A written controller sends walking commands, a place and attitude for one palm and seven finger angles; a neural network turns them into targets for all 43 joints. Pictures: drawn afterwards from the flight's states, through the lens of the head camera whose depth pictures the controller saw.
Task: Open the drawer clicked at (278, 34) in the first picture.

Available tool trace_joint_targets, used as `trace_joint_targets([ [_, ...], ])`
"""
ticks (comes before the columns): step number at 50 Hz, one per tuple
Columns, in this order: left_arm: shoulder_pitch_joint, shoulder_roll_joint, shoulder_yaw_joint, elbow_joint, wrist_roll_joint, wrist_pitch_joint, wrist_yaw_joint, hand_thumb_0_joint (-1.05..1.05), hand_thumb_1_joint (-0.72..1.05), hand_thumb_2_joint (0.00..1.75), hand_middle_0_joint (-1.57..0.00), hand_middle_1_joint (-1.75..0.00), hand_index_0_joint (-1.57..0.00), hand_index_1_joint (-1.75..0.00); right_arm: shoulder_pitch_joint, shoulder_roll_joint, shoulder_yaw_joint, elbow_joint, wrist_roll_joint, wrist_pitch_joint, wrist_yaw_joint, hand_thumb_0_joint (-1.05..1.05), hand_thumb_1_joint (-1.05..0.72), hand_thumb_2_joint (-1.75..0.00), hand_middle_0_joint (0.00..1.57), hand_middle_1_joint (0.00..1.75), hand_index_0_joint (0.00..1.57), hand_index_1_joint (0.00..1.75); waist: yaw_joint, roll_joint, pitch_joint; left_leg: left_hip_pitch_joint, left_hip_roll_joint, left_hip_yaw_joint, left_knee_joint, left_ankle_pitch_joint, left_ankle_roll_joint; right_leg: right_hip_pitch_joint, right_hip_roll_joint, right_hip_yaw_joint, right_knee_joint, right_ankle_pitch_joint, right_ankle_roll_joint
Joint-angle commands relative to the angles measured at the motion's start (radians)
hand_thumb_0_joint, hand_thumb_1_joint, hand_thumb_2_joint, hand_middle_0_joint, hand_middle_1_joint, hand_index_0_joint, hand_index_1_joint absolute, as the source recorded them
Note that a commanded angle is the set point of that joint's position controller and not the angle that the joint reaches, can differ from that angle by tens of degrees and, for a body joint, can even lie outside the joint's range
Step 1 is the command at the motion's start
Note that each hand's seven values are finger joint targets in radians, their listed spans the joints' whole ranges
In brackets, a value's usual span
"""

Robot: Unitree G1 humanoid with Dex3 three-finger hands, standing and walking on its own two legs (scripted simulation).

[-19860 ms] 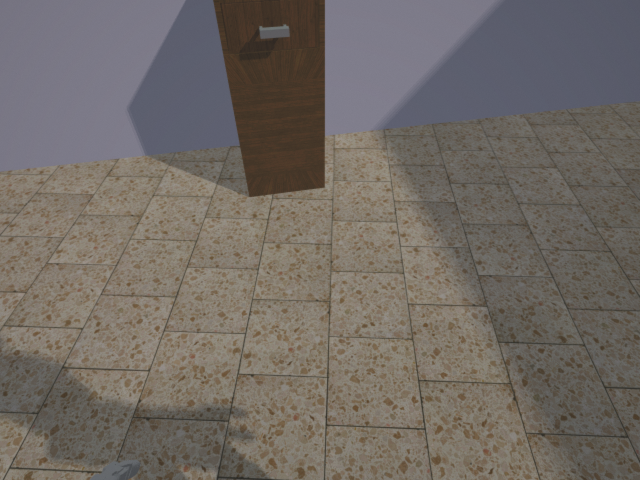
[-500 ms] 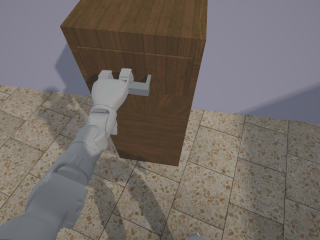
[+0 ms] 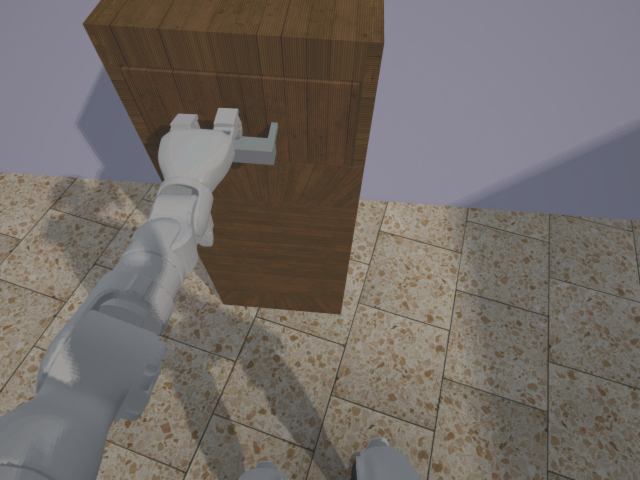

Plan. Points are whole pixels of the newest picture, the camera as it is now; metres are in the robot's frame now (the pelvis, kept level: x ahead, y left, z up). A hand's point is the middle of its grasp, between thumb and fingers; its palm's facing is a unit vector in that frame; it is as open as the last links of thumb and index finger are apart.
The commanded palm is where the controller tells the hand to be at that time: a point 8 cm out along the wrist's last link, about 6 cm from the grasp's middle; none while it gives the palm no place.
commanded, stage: lower the fingers behind the handle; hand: left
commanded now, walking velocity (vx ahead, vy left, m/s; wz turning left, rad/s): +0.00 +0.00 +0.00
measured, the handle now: (243, 138) +0.58 +0.10 +0.05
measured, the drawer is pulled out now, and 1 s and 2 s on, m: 0.00 0.00 0.00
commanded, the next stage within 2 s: lift the fingers back up to retry in 0.10 s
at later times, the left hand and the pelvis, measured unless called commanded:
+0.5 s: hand (205, 180) +0.49 +0.15 +0.06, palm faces -0.07 -0.01 -1.00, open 14.9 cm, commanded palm +0.47 +0.13 +0.12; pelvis +0.01 +0.00 +0.01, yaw -1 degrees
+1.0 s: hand (238, 142) +0.51 +0.10 +0.11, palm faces +0.03 -0.03 -1.00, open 13.9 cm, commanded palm +0.47 +0.11 +0.16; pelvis +0.04 -0.01 +0.04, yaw -1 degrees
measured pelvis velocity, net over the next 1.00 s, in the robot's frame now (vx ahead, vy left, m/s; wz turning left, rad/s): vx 0.04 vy -0.01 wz -0.02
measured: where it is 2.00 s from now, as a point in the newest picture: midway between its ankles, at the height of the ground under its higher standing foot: outside the picture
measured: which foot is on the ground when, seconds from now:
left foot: down 0.00-1.00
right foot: down 0.00-1.00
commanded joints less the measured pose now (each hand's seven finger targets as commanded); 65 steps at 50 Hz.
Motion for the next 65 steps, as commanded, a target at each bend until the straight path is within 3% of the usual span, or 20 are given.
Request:
trace_joint_targets([
  [1,-0.332,-0.032,-0.048,-0.067,0.014,-0.029,-0.026,0.0,-0.5,0.3,-0.3,-1.2,-0.3,-1.2,0.079,-0.143,-0.041,-0.081,0.007,-0.033,-0.01,0.0,-0.9,-0.9,0.2,0.3,0.2,0.3,-0.083,-0.027,-0.256,0.125,0.017,0.012,-0.163,0.186,-0.002,0.21,0.035,-0.042,-0.112,0.084,-0.058],
  [5,-0.362,-0.005,-0.037,-0.043,0.012,-0.015,-0.03,0.0,-0.5,0.3,-0.3,-1.2,-0.3,-1.2,0.088,-0.15,-0.037,-0.074,0.012,-0.041,-0.015,0.0,-0.9,-0.9,0.2,0.3,0.2,0.3,-0.097,-0.047,-0.242,0.115,0.02,0.009,-0.171,0.148,0.002,0.196,0.034,-0.044,-0.122,0.053,-0.053],
  [9,-0.343,0.008,-0.022,-0.051,0.006,-0.024,-0.042,0.0,-0.5,0.3,-0.3,-1.2,-0.3,-1.2,0.095,-0.147,-0.037,-0.078,0.009,-0.048,-0.018,0.0,-0.9,-0.9,0.2,0.3,0.2,0.3,-0.081,-0.034,-0.292,0.128,0.016,0.016,-0.169,0.171,0.002,0.23,0.033,-0.04,-0.116,0.079,-0.054],
  [10,-0.339,-0.02,-0.047,-0.051,0.004,-0.026,-0.047,0.0,-0.5,0.3,-0.3,-1.2,-0.3,-1.2,0.093,-0.144,-0.035,-0.083,0.01,-0.05,-0.016,0.0,-0.9,-0.9,0.2,0.3,0.2,0.3,-0.085,-0.018,-0.281,0.136,0.017,0.017,-0.172,0.17,0.001,0.218,0.033,-0.042,-0.118,0.075,-0.054],
  [21,-0.405,0.06,0.016,-0.219,-0.024,-0.095,-0.047,0.0,-0.5,0.3,-0.3,-1.2,-0.3,-1.2,0.088,-0.134,-0.037,-0.107,0.01,-0.065,-0.029,0.0,-0.9,-0.9,0.2,0.3,0.2,0.3,-0.063,-0.02,-0.348,0.258,0.018,0.012,-0.216,0.27,0.001,0.333,0.036,-0.035,-0.168,0.158,-0.046],
  [23,-0.402,0.111,0.057,-0.259,-0.026,-0.114,-0.039,0.0,-0.5,0.3,-0.3,-1.2,-0.3,-1.2,0.091,-0.136,-0.04,-0.108,0.009,-0.066,-0.032,0.0,-0.9,-0.9,0.2,0.3,0.2,0.3,-0.047,-0.023,-0.387,0.282,0.016,0.012,-0.221,0.32,0.001,0.382,0.035,-0.027,-0.172,0.207,-0.046],
  [29,-0.392,0.06,0.03,-0.418,-0.041,-0.15,-0.026,0.0,-0.5,0.3,-0.3,-1.2,-0.3,-1.2,0.079,-0.127,-0.051,-0.117,0.006,-0.064,-0.023,0.0,-0.9,-0.9,0.2,0.3,0.2,0.3,-0.032,0.026,-0.415,0.432,0.026,0.0,-0.228,0.577,-0.019,0.406,0.043,-0.043,-0.188,0.328,-0.046],
  [31,-0.357,0.118,0.082,-0.464,-0.043,-0.153,-0.02,0.0,-0.5,0.3,-0.3,-1.2,-0.3,-1.2,0.073,-0.129,-0.051,-0.123,0.006,-0.058,-0.021,0.0,-0.9,-0.9,0.2,0.3,0.2,0.3,-0.006,0.038,-0.449,0.463,0.028,-0.002,-0.231,0.66,-0.026,0.448,0.043,-0.042,-0.188,0.373,-0.047],
  [32,-0.386,0.079,0.042,-0.514,-0.051,-0.154,-0.023,0.0,-0.5,0.3,-0.3,-1.2,-0.3,-1.2,0.062,-0.127,-0.05,-0.13,0.005,-0.056,-0.019,0.0,-0.9,-0.9,0.2,0.3,0.2,0.3,-0.015,0.054,-0.468,0.492,0.026,-0.004,-0.228,0.705,-0.03,0.457,0.044,-0.044,-0.19,0.396,-0.047],
  [39,-0.383,0.05,0.017,-0.647,-0.072,-0.115,-0.02,0.0,-0.5,0.3,-0.3,-1.2,-0.3,-1.2,0.029,-0.117,-0.056,-0.112,0.012,-0.042,-0.004,0.0,-0.9,-0.9,0.2,0.3,0.2,0.3,-0.013,0.055,-0.449,0.607,0.04,-0.024,-0.244,0.888,-0.05,0.477,0.047,-0.059,-0.217,0.462,-0.04],
  [40,-0.361,0.079,0.044,-0.61,-0.06,-0.095,-0.015,0.0,-0.5,0.3,-0.3,-1.2,-0.3,-1.2,0.024,-0.116,-0.055,-0.104,0.014,-0.035,-0.001,0.0,-0.9,-0.9,0.2,0.3,0.2,0.3,-0.003,0.037,-0.438,0.593,0.039,-0.02,-0.248,0.89,-0.051,0.492,0.045,-0.061,-0.218,0.471,-0.041],
  [43,-0.282,0.059,0.045,-0.383,-0.031,-0.005,-0.005,0.0,-0.5,0.3,-0.3,-1.2,-0.3,-1.2,-0.003,-0.116,-0.033,-0.078,0.019,-0.005,0.014,0.0,-0.9,-0.9,0.2,0.3,0.2,0.3,0.014,-0.031,-0.303,0.465,0.026,0.003,-0.293,0.76,-0.051,0.514,0.042,-0.07,-0.228,0.455,-0.049],
  [45,-0.212,0.071,0.067,-0.287,-0.011,0.055,-0.005,0.0,-0.5,0.3,-0.3,-1.2,-0.3,-1.2,-0.035,-0.121,-0.022,-0.086,0.022,0.014,0.018,0.0,-0.9,-0.9,0.2,0.3,0.2,0.3,0.043,-0.08,-0.275,0.4,0.019,0.03,-0.326,0.656,-0.039,0.556,0.037,-0.065,-0.236,0.44,-0.052],
  [49,-0.2,0.129,0.099,-0.296,-0.008,0.108,-0.043,0.0,-0.5,0.3,-0.3,-1.2,-0.3,-1.2,-0.099,-0.121,-0.007,-0.144,0.022,0.041,-0.001,0.0,-0.9,-0.9,0.2,0.3,0.2,0.3,0.072,-0.12,-0.359,0.354,0.006,0.07,-0.352,0.579,-0.011,0.712,0.018,-0.03,-0.243,0.516,-0.045],
  [51,-0.185,0.131,0.096,-0.353,-0.013,0.091,-0.074,0.0,-0.5,0.3,-0.3,-1.2,-0.3,-1.2,-0.118,-0.117,-0.009,-0.174,0.024,0.044,-0.015,0.0,-0.9,-0.9,0.2,0.3,0.2,0.3,0.071,-0.137,-0.382,0.365,0.006,0.075,-0.356,0.587,-0.001,0.754,0.013,-0.019,-0.25,0.558,-0.038],
  [56,-0.176,0.245,0.178,-0.499,-0.024,-0.033,-0.108,0.0,-0.5,0.3,-0.3,-1.2,-0.3,-1.2,-0.129,-0.109,-0.011,-0.197,0.025,0.024,-0.055,0.0,-0.9,-0.9,0.2,0.3,0.2,0.3,0.07,-0.164,-0.379,0.373,-0.001,0.075,-0.369,0.523,0.013,0.81,0.002,0.007,-0.273,0.568,-0.026],
  [59,-0.204,0.191,0.128,-0.541,-0.019,-0.097,-0.084,0.0,-0.5,0.3,-0.3,-1.2,-0.3,-1.2,-0.12,-0.099,-0.016,-0.183,0.028,-0.002,-0.057,0.0,-0.9,-0.9,0.2,0.3,0.2,0.3,0.05,-0.084,-0.323,0.408,-0.003,0.069,-0.366,0.497,0.008,0.723,0.007,0.004,-0.286,0.484,-0.031],
  [62,-0.32,0.094,0.03,-0.523,-0.014,-0.112,-0.05,0.0,-0.5,0.3,-0.3,-1.2,-0.3,-1.2,-0.093,-0.096,-0.025,-0.148,0.03,-0.029,-0.048,0.0,-0.9,-0.9,0.2,0.3,0.2,0.3,0.0,-0.025,-0.271,0.439,-0.001,0.06,-0.356,0.452,-0.001,0.607,0.012,-0.011,-0.3,0.379,-0.036],
  [64,-0.336,0.153,0.076,-0.49,-0.015,-0.107,-0.03,0.0,-0.5,0.3,-0.3,-1.2,-0.3,-1.2,-0.077,-0.108,-0.031,-0.128,0.029,-0.04,-0.047,0.0,-0.9,-0.9,0.2,0.3,0.2,0.3,0.007,-0.016,-0.303,0.444,-0.004,0.057,-0.351,0.426,-0.002,0.606,0.014,-0.007,-0.3,0.351,-0.038],
  [65,-0.35,0.141,0.062,-0.458,-0.018,-0.098,-0.027,0.0,-0.5,0.3,-0.3,-1.2,-0.3,-1.2,-0.075,-0.106,-0.028,-0.123,0.028,-0.042,-0.047,0.0,-0.9,-0.9,0.2,0.3,0.2,0.3,-0.002,-0.034,-0.305,0.434,-0.007,0.058,-0.351,0.406,-0.001,0.608,0.011,-0.004,-0.306,0.338,-0.034],
])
